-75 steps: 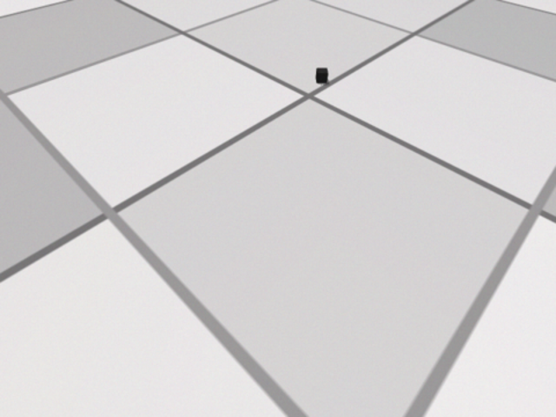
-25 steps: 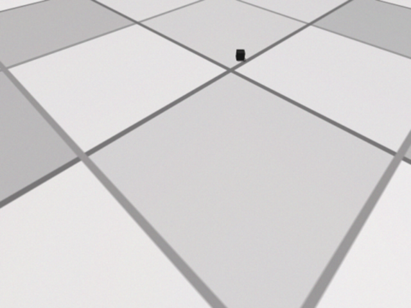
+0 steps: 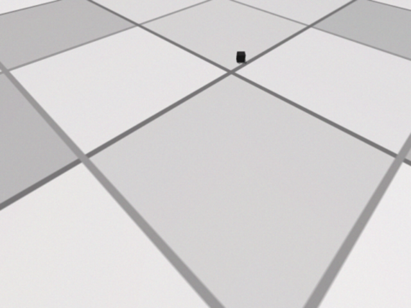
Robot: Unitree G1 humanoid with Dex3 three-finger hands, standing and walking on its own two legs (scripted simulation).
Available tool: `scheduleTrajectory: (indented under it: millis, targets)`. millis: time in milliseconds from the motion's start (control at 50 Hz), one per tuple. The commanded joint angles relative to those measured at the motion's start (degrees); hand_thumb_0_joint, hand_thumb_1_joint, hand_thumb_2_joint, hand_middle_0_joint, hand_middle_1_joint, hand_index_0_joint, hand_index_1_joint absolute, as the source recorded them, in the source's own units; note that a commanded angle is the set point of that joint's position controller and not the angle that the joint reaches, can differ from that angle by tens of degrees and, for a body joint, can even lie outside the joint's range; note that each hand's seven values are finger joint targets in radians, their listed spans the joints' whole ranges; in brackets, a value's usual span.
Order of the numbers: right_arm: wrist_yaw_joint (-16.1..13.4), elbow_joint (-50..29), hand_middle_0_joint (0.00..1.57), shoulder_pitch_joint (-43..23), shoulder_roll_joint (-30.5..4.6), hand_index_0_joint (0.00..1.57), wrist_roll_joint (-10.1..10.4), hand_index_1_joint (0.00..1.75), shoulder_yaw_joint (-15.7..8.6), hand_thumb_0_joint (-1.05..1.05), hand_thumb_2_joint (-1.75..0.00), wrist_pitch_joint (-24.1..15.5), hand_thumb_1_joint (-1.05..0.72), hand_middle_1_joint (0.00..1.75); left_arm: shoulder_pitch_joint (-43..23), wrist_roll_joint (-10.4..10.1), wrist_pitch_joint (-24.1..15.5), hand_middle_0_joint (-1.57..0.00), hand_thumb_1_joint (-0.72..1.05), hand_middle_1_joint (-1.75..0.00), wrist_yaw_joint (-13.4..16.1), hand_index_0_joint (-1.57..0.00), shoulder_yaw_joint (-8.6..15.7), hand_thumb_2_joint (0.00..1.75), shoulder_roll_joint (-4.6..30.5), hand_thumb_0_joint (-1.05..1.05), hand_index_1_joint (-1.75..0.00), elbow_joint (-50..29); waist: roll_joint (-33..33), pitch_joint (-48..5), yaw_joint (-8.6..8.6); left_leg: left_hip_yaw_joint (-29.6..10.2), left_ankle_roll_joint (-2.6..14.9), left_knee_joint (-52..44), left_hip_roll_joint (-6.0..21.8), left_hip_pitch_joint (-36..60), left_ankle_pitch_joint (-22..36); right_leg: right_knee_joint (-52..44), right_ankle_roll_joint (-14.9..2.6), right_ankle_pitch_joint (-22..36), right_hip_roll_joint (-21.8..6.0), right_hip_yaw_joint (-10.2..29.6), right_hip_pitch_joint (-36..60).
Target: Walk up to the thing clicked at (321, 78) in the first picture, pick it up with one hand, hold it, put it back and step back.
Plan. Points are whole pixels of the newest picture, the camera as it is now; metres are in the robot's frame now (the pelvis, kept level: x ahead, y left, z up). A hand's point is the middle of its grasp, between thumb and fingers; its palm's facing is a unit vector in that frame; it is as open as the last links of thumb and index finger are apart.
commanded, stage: stand
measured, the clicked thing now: (240, 57) +2.35 -0.40 -0.74
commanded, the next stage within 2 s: none
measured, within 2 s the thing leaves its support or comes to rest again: neither
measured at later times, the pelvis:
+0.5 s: pelvis +0.00 +0.00 +0.00, yaw +0 degrees
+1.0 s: pelvis +0.00 +0.00 +0.00, yaw +0 degrees
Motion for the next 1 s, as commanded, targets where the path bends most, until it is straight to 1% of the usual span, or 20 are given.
scheduleTrajectory:
  millis: [0, 80, 120, 200, 280, 360, 400, 460, 540, 580, 640, 660, 680, 760, 800, 820, 840, 900, 920, 980]
  targets:
    - [-0.7, -3.6, 0.2, -2.4, -12.4, 0.2, 0.2, 0.3, -2.4, 0.0, -0.9, -1.2, -0.9, 0.3, -1.8, 0.0, -1.4, -0.2, 0.9, -0.3, 1.0, -0.2, 2.5, 0.9, 12.0, 0.0, -0.3, -3.3, 0.3, -4.6, 0.3, -5.3, 1.7, -2.6, 6.9, 0.9, 9.5, -2.5, -1.94, 9.1, -7.0, 5.0, 0.2]
    - [-0.6, -3.5, 0.2, -2.1, -12.4, 0.2, 0.2, 0.3, -2.3, 0.0, -0.9, -1.1, -0.9, 0.3, -1.4, -0.1, -1.4, -0.2, 0.9, -0.3, 1.0, -0.2, 2.5, 0.9, 12.1, 0.0, -0.3, -3.2, 0.1, -3.9, 0.21, -5.3, 1.65, -3.2, 6.8, 0.7, 8.0, -2.8, -1.94, 7.4, -7.0, 5.1, -0.1]
    - [-0.6, -3.5, 0.2, -1.9, -12.2, 0.2, 0.2, 0.3, -2.3, 0.0, -0.9, -1.1, -0.9, 0.3, -2.0, 0.0, -1.4, -0.2, 0.9, -0.3, 1.0, -0.2, 2.5, 0.9, 12.1, 0.0, -0.3, -3.3, 0.0, -3.7, 0.04, -5.3, 1.66, -3.2, 6.8, 0.1, 7.8, -3.0, -1.84, 7.8, -7.0, 5.2, 0.1]
    - [-0.6, -3.4, 0.2, -2.3, -12.7, 0.2, 0.2, 0.3, -2.5, 0.0, -0.9, -1.0, -0.9, 0.3, -1.6, 0.0, -1.3, -0.2, 0.9, -0.3, 1.0, -0.2, 2.6, 0.9, 12.1, 0.0, -0.3, -3.1, 0.3, -3.0, 0.27, -5.5, 1.62, -3.6, 6.7, 0.3, 5.7, -3.4, -1.86, 5.6, -6.8, 5.2, -0.9]
    - [-0.5, -3.4, 0.2, -2.3, -12.3, 0.2, 0.2, 0.3, -2.4, 0.0, -0.9, -1.1, -0.9, 0.3, -1.5, 0.0, -1.5, -0.2, 0.9, -0.3, 0.9, -0.2, 2.6, 0.9, 12.3, 0.0, -0.3, -3.2, 0.2, -4.2, 0.24, -5.5, 1.55, -3.4, 6.8, 1.0, 7.5, -2.9, -1.91, 7.0, -6.9, 5.2, -0.2]
    - [-0.5, -3.3, 0.2, -2.1, -12.5, 0.2, 0.2, 0.3, -2.4, 0.0, -0.9, -1.0, -0.9, 0.3, -1.7, -0.1, -1.5, -0.2, 0.9, -0.3, 1.0, -0.2, 2.5, 0.9, 12.0, 0.0, -0.3, -3.1, 0.3, -3.2, 0.09, -5.4, 1.54, -3.5, 6.6, 0.1, 6.4, -3.5, -1.83, 6.3, -6.8, 5.2, -0.5]
    - [-0.5, -3.4, 0.2, -2.2, -12.4, 0.2, 0.2, 0.3, -2.4, 0.0, -0.9, -0.9, -0.9, 0.3, -1.2, 0.1, -1.5, -0.2, 0.9, -0.3, 1.0, -0.2, 2.5, 0.9, 12.3, 0.0, -0.3, -3.1, 0.3, -3.8, 0.24, -5.4, 1.65, -3.3, 6.7, 0.6, 6.4, -3.5, -1.92, 6.2, -6.9, 5.2, -0.4]
    - [-0.6, -3.3, 0.2, -1.5, -12.3, 0.2, 0.1, 0.3, -2.3, 0.0, -0.9, -0.9, -0.9, 0.3, -1.8, 0.0, -1.5, -0.2, 0.9, -0.3, 1.0, -0.2, 2.6, 0.9, 12.6, 0.0, -0.3, -3.2, 0.2, -3.7, -0.1, -5.3, 1.48, -3.5, 6.6, 0.2, 5.7, -3.5, -1.99, 6.0, -7.0, 5.5, -0.6]
    - [-0.5, -3.2, 0.2, -1.8, -12.6, 0.2, 0.1, 0.3, -2.4, 0.0, -0.9, -1.0, -0.9, 0.3, -1.1, 0.0, -1.6, -0.2, 0.9, -0.3, 1.0, -0.2, 2.5, 0.9, 12.4, 0.0, -0.3, -3.2, 0.5, -4.1, 0.23, -5.5, 1.5, -3.2, 6.8, 0.8, 7.2, -3.3, -1.93, 6.8, -7.0, 5.2, -0.4]
    - [-0.5, -3.3, 0.2, -1.8, -12.4, 0.2, 0.1, 0.3, -2.4, 0.0, -0.9, -1.0, -0.9, 0.3, -1.3, 0.0, -1.6, -0.2, 0.9, -0.3, 1.0, -0.2, 2.4, 0.9, 12.2, 0.0, -0.3, -3.2, 0.3, -3.9, 0.08, -5.5, 1.44, -3.1, 6.9, 0.8, 7.5, -3.3, -1.83, 6.9, -6.8, 5.1, -0.8]
    - [-0.6, -3.0, 0.2, -1.6, -12.4, 0.2, 0.1, 0.3, -2.4, 0.0, -0.9, -0.8, -0.9, 0.3, -1.7, 0.0, -1.4, -0.2, 0.9, -0.3, 1.1, -0.2, 2.4, 0.9, 12.2, 0.0, -0.3, -3.1, 0.2, -3.0, 0.03, -5.5, 1.34, -3.4, 6.7, -0.2, 6.4, -3.6, -1.98, 5.6, -6.9, 5.3, -0.7]
    - [-0.6, -3.0, 0.2, -1.4, -12.7, 0.2, 0.1, 0.3, -2.4, 0.0, -0.9, -0.9, -0.9, 0.3, -1.1, 0.0, -1.5, -0.2, 0.9, -0.3, 1.0, -0.2, 2.3, 0.9, 12.1, 0.0, -0.3, -3.2, 0.4, -3.9, 0.15, -5.2, 1.6, -3.2, 6.8, 0.5, 6.0, -3.7, -2.01, 6.4, -7.1, 5.6, -0.3]
    - [-0.6, -2.9, 0.2, -1.3, -12.3, 0.2, 0.0, 0.3, -2.3, 0.0, -0.9, -0.9, -0.9, 0.3, -1.1, 0.0, -1.5, -0.2, 0.9, -0.3, 1.0, -0.2, 2.4, 0.9, 12.4, 0.0, -0.3, -3.2, 0.7, -3.4, 0.04, -5.3, 1.43, -3.5, 6.6, 0.1, 5.8, -3.6, -1.98, 6.2, -6.9, 5.5, -0.6]
    - [-0.5, -3.1, 0.2, -1.6, -12.5, 0.2, 0.1, 0.3, -2.4, 0.0, -0.9, -0.8, -0.9, 0.3, -1.3, 0.0, -1.5, -0.2, 0.9, -0.3, 1.1, -0.2, 2.4, 0.9, 12.2, 0.0, -0.3, -3.1, 0.3, -3.7, 0.08, -5.5, 1.47, -3.4, 6.8, 0.4, 6.1, -3.6, -1.97, 5.3, -6.9, 5.2, -0.4]
    - [-0.5, -3.3, 0.2, -1.3, -12.4, 0.2, 0.0, 0.3, -2.4, 0.0, -0.9, -1.0, -0.9, 0.3, -1.5, 0.0, -1.6, -0.2, 0.9, -0.3, 1.0, -0.2, 2.4, 0.9, 12.4, 0.0, -0.3, -3.5, 0.4, -5.1, -0.08, -5.2, 1.51, -3.0, 6.9, 0.9, 8.4, -3.1, -2.05, 8.7, -7.2, 5.4, 0.5]
    - [-0.6, -3.3, 0.2, -2.2, -12.8, 0.2, 0.1, 0.3, -2.5, 0.0, -0.9, -1.0, -0.9, 0.3, -1.1, 0.0, -1.6, -0.2, 0.9, -0.3, 1.1, -0.2, 2.4, 0.9, 12.4, 0.0, -0.3, -3.4, 0.9, -5.6, 0.23, -5.4, 1.53, -2.6, 7.0, 1.7, 9.7, -2.9, -1.94, 9.6, -7.1, 5.2, 0.6]
    - [-0.5, -3.2, 0.2, -1.4, -12.3, 0.2, 0.1, 0.3, -2.3, 0.0, -0.9, -1.0, -0.9, 0.3, -1.5, 0.0, -1.7, -0.2, 0.9, -0.3, 1.1, -0.2, 2.3, 0.9, 12.3, 0.0, -0.3, -3.3, 0.3, -4.7, -0.08, -5.3, 1.52, -2.9, 6.9, 0.7, 9.2, -3.0, -1.83, 9.4, -7.1, 5.3, 0.6]
    - [-0.6, -3.0, 0.2, -1.5, -12.3, 0.2, 0.1, 0.3, -2.4, 0.0, -0.9, -0.9, -0.9, 0.3, -1.3, 0.0, -1.5, -0.2, 0.9, -0.3, 1.1, -0.2, 2.4, 0.9, 12.3, 0.0, -0.3, -3.1, 0.0, -3.3, 0.1, -5.5, 1.32, -3.4, 6.8, 0.4, 7.8, -3.3, -1.82, 7.2, -6.9, 5.1, -0.4]
    - [-0.6, -3.1, 0.2, -1.9, -12.8, 0.2, 0.1, 0.3, -2.5, 0.0, -0.9, -0.8, -0.9, 0.3, -1.0, 0.1, -1.5, -0.2, 0.9, -0.3, 1.1, -0.2, 2.3, 0.9, 12.1, 0.0, -0.3, -3.1, 0.5, -3.8, 0.22, -5.3, 1.59, -3.1, 7.0, 0.9, 7.8, -3.5, -1.92, 7.6, -7.0, 5.2, -0.3]
    - [-0.5, -3.2, 0.2, -1.9, -12.5, 0.2, 0.2, 0.3, -2.5, 0.0, -0.9, -0.9, -0.9, 0.3, -1.0, 0.0, -1.4, -0.2, 0.9, -0.3, 1.1, -0.2, 2.4, 0.9, 12.2, 0.0, -0.3, -3.0, 0.4, -4.1, 0.26, -5.4, 1.53, -3.4, 6.9, 1.1, 8.0, -3.2, -1.98, 7.9, -6.9, 5.0, 0.0]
